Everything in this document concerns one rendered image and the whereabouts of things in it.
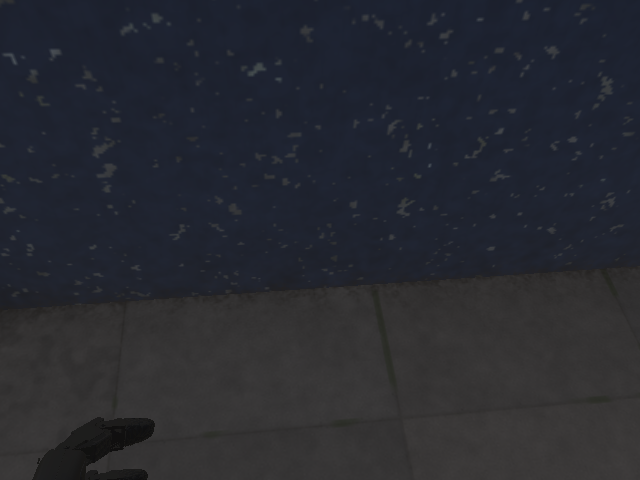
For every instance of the left robot hand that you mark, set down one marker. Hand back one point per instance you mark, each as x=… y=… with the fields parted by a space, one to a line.
x=89 y=443

